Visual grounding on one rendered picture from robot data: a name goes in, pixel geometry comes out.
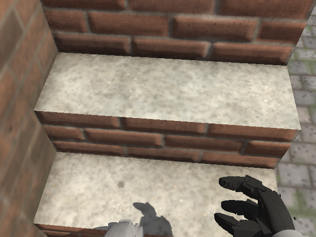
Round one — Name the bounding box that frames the robot left thigh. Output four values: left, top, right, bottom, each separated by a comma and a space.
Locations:
104, 221, 144, 237

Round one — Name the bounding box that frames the robot right hand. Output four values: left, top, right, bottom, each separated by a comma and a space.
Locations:
214, 175, 296, 237

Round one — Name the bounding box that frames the left robot shin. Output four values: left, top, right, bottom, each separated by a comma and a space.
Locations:
119, 219, 134, 225

